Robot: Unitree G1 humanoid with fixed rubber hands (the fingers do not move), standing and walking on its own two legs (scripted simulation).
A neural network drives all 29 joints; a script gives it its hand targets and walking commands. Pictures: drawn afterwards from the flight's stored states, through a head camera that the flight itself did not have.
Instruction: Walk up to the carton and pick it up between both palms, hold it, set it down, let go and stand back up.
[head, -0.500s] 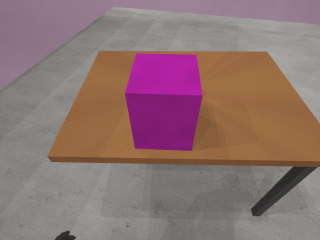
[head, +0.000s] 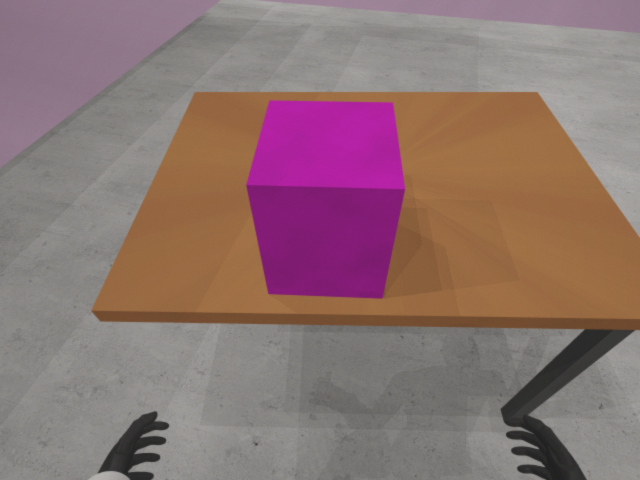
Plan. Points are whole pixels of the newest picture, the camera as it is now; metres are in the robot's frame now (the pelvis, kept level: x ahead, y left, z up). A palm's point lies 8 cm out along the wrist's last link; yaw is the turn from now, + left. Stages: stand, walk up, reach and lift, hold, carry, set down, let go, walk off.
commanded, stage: reach and lift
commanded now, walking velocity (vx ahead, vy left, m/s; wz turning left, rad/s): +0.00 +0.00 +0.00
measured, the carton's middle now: (327, 202) +0.55 +0.00 +0.03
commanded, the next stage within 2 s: none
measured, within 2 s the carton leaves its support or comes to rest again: neither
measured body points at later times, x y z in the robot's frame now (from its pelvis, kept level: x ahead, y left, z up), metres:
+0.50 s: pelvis +0.00 +0.00 +0.00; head +0.03 +0.00 +0.45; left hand +0.24 +0.26 -0.04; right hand +0.21 -0.24 -0.04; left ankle +0.01 +0.12 -0.74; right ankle +0.01 -0.13 -0.74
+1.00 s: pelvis +0.01 +0.00 +0.00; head +0.04 +0.00 +0.45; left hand +0.29 +0.25 +0.01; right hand +0.28 -0.20 +0.01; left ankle +0.01 +0.12 -0.74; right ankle +0.01 -0.13 -0.74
